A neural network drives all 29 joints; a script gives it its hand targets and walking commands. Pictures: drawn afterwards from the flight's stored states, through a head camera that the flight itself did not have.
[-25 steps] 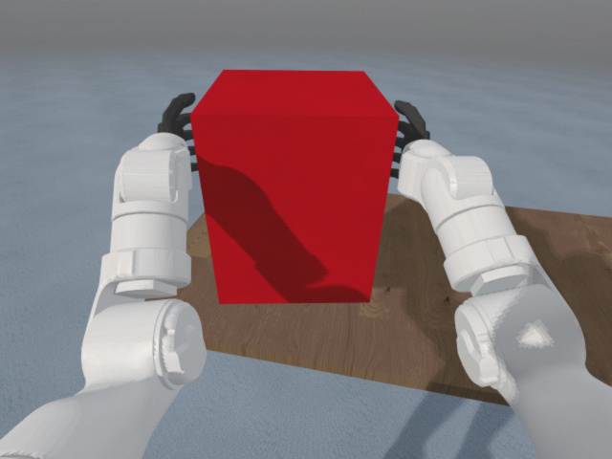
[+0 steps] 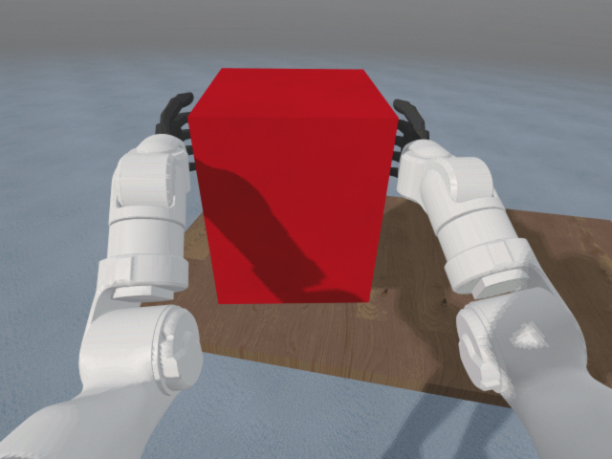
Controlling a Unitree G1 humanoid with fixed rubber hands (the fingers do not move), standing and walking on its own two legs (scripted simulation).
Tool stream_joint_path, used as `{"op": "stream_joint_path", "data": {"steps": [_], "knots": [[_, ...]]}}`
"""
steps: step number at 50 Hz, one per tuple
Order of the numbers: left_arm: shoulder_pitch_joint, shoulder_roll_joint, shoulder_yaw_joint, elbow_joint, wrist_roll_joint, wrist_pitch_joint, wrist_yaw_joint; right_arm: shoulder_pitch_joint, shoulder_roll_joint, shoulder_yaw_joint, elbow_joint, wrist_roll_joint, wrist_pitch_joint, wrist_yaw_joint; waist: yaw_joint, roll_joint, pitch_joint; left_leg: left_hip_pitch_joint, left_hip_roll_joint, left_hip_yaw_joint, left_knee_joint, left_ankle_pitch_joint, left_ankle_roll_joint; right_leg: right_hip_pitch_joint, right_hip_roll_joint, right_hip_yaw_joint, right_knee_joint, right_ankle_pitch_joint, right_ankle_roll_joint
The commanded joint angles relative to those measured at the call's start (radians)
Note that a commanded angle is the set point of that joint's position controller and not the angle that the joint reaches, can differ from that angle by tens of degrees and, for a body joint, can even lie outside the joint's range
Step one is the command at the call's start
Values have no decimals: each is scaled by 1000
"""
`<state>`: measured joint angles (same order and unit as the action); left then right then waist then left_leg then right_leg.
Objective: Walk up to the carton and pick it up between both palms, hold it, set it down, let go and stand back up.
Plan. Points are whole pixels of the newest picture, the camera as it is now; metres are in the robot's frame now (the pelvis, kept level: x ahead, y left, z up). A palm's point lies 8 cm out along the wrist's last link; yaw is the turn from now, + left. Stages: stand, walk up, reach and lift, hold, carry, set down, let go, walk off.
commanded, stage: hold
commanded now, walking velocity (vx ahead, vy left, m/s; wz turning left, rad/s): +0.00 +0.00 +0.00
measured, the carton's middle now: (293, 182) +0.40 +0.00 +0.26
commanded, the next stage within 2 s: none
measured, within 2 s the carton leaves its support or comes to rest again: neither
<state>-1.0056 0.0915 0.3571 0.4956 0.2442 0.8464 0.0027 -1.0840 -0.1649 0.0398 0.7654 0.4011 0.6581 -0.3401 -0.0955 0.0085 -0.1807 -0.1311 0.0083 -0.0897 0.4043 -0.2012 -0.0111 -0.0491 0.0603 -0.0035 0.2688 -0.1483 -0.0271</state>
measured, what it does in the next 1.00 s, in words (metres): stands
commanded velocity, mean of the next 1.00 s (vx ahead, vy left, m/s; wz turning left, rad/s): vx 0.00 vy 0.00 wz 0.00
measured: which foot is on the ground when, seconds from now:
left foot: down 0.00-1.00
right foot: down 0.00-1.00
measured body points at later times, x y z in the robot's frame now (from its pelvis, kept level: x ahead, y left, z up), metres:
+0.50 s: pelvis +0.00 +0.00 +0.00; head -0.10 +0.02 +0.44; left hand +0.39 +0.15 +0.31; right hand +0.37 -0.15 +0.32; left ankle +0.02 +0.12 -0.75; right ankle +0.00 -0.11 -0.75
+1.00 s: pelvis +0.00 +0.00 +0.00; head -0.10 +0.02 +0.44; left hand +0.39 +0.14 +0.31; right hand +0.37 -0.15 +0.31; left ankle +0.02 +0.12 -0.75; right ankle +0.00 -0.11 -0.75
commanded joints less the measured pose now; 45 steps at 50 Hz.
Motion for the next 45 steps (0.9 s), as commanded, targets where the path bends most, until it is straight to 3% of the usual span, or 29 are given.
{"op": "stream_joint_path", "data": {"steps": [1, 4, 11, 29, 45], "knots": [[-727, -618, -326, -114, -167, -38, -145, -826, 643, 171, -319, 182, -19, 138, -26, 15, -237, 70, -45, 36, -53, 229, -35, 97, 6, 18, -16, 232, 73], [-756, -622, -328, -109, -158, -31, -156, -847, 634, 141, -297, 166, -21, 155, -8, 48, -209, 20, -33, 33, -83, 159, -35, 85, 8, 26, -24, 111, 51], [-789, -624, -332, -115, -166, -36, -141, -869, 645, 146, -279, 185, -22, 166, 4, 55, -252, 46, -33, 36, -61, 198, -38, 66, 14, 25, -16, 139, 58], [-771, -622, -329, -110, -173, -42, -154, -868, 644, 145, -306, 184, -23, 152, -17, 39, -267, 51, -40, 33, -55, 209, -38, 91, 6, 26, -16, 198, 64], [-766, -629, -338, -119, -170, -35, -149, -862, 643, 149, -304, 183, -21, 157, -10, 43, -253, 51, -35, 35, -61, 202, -37, 79, 11, 26, -18, 168, 60]]}}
